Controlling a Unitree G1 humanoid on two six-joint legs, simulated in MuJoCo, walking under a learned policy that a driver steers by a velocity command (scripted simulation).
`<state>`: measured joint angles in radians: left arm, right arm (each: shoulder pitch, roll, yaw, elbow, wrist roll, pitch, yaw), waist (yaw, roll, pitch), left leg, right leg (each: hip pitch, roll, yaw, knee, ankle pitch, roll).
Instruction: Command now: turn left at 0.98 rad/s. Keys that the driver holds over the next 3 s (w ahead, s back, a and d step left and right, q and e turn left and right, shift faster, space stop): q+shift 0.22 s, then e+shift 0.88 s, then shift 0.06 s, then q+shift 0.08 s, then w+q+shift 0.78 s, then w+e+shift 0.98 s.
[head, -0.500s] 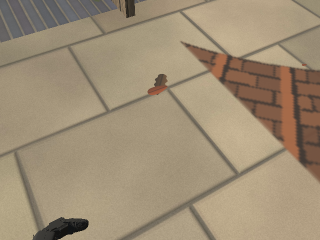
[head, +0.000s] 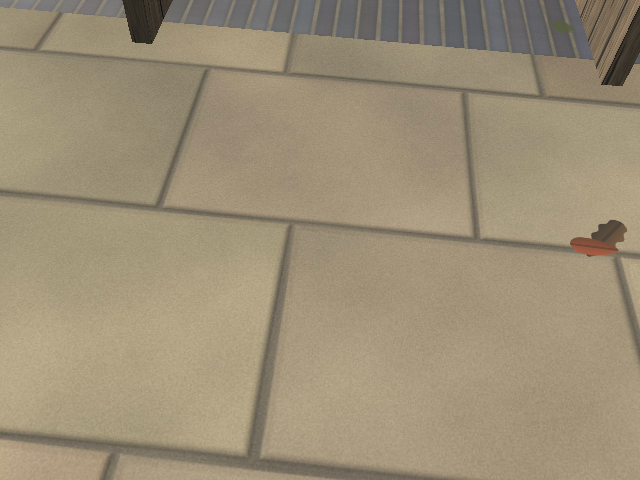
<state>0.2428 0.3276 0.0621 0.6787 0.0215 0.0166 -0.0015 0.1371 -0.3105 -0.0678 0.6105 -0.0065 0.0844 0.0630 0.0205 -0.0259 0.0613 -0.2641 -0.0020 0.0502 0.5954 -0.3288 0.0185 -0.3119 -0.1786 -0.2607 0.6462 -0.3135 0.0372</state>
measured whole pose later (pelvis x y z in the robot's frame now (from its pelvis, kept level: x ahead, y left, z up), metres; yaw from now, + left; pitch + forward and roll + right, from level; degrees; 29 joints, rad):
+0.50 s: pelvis +0.02 +0.01 +0.01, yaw +12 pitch +0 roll +0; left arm 0.25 0.27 0.02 0.73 0.01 0.04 0.00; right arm 0.19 -0.26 -0.01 0.71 -0.03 0.04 -0.02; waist 0.03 0.03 0.03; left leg -0.25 -0.12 -0.12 0.57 -0.30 0.05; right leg -0.26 0.04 0.03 0.53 -0.24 -0.04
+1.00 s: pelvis +0.01 +0.04 +0.02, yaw -14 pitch +1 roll +0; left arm 0.21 0.36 0.11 0.70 0.02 0.08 -0.05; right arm 0.19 -0.29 -0.01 0.67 -0.03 0.01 -0.04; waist 0.01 -0.06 0.06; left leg -0.19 -0.02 0.05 0.40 -0.22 0.05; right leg -0.51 0.06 0.06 1.10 -0.38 0.05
